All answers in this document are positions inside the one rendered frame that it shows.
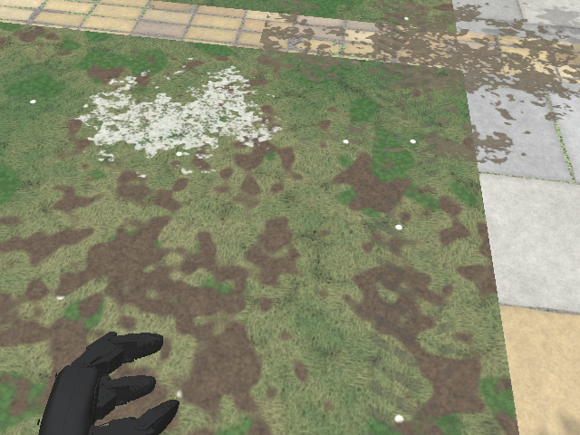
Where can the robot left hand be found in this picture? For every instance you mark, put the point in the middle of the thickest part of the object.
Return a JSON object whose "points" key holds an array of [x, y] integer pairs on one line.
{"points": [[84, 392]]}

